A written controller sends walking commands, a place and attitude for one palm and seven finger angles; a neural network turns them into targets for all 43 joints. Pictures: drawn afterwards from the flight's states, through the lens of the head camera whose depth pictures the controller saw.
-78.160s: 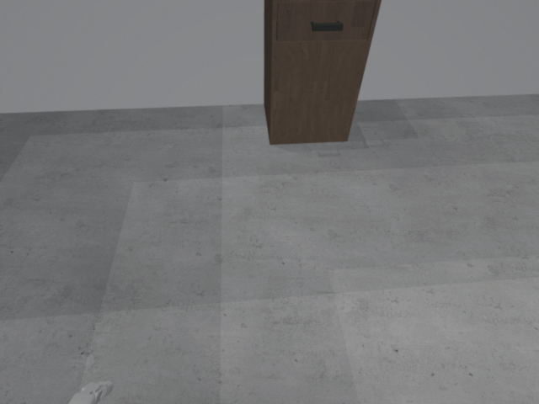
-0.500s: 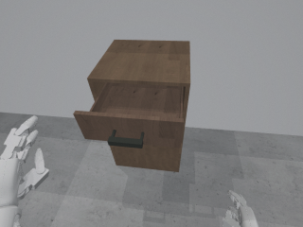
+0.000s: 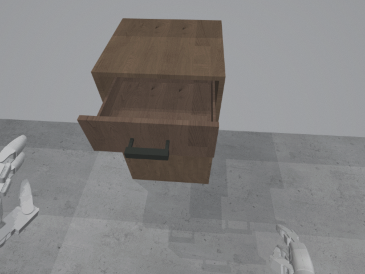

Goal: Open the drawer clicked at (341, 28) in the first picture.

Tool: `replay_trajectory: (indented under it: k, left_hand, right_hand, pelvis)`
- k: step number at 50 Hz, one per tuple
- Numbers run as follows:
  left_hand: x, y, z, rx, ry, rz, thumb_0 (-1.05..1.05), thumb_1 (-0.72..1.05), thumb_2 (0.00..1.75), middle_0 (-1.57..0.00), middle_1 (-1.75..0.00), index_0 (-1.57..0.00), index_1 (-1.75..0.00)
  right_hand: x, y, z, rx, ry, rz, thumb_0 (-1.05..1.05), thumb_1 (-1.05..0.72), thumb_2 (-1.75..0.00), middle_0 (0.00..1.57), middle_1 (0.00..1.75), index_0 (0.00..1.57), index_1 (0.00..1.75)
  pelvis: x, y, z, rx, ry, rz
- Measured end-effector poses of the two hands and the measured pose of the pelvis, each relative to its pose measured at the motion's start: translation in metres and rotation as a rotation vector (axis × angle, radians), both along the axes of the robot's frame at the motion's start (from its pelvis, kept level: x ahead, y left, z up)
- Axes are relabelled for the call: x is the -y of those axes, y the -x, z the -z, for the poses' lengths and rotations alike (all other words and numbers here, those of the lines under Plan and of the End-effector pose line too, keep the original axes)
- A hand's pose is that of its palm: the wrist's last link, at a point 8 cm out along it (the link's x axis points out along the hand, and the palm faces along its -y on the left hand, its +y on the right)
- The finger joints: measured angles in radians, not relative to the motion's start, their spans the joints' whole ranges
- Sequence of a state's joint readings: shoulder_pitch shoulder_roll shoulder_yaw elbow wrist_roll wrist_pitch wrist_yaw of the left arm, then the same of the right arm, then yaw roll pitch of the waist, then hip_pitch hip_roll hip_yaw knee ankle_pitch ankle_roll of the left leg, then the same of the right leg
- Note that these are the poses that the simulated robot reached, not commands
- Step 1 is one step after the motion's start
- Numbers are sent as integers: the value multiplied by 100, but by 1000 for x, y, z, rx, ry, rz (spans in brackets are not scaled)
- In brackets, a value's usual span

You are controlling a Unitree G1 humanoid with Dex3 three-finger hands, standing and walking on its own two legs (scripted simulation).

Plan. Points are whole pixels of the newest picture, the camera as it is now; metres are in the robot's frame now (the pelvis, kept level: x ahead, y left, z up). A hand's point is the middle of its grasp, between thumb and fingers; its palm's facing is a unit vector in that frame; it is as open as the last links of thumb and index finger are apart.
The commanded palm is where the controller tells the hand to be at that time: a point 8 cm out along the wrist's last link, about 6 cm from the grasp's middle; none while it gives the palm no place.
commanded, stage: step back with the hand held close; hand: left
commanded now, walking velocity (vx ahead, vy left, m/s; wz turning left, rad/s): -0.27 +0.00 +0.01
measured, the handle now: (148, 147) +0.49 +0.14 -0.09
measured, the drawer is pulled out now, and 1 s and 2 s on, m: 0.21 0.21 0.21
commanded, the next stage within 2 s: stop stepping back and stand still in 1.16 s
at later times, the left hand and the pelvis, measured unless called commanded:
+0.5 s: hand (18, 250) +0.14 +0.23 +0.15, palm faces +0.33 -0.80 -0.50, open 7.4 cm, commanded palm +0.07 +0.28 +0.18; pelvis -0.06 +0.00 -0.01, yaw +1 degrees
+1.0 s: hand out of the picture +0.08 +0.24 +0.16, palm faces +0.37 -0.80 -0.48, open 7.4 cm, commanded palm +0.02 +0.27 +0.18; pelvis -0.10 -0.01 +0.00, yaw +1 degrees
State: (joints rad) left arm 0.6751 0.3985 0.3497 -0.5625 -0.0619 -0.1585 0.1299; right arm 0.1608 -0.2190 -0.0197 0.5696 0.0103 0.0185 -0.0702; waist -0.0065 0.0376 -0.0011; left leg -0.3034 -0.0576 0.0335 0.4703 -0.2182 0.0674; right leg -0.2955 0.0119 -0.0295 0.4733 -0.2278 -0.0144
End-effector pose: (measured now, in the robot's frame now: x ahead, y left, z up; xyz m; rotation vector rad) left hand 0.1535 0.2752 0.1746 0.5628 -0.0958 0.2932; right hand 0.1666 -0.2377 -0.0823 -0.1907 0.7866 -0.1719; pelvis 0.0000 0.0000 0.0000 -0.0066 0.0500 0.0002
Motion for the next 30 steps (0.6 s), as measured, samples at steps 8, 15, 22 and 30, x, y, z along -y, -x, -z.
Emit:
replay_trajectory:
  k: [8,15,22,30]
  left_hand:
    - [0,29,13,5,39,-22,1,89,90,-21,-30,-21,-31]
    - [1,49,9,55,24,-12,1,88,90,-21,-30,-21,-31]
    - [0,55,5,101,-2,10,1,88,90,-21,-30,-21,-31]
    - [9,62,3,100,-79,35,1,88,90,-21,-30,-21,-31]
  right_hand:
    - [-2,15,-9,54,13,-20,1,-90,-90,21,30,20,30]
    - [2,41,-9,38,47,-33,1,-90,-90,21,30,20,30]
    - [7,68,-2,3,59,-9,1,-90,-90,21,30,20,30]
    - [13,83,11,3,37,2,2,-90,-90,21,30,20,30]
  pelvis:
    - [1,25,3,3,11,-3]
    - [2,43,5,4,25,-11]
    - [2,55,8,4,30,-7]
    - [9,69,15,7,10,-14]
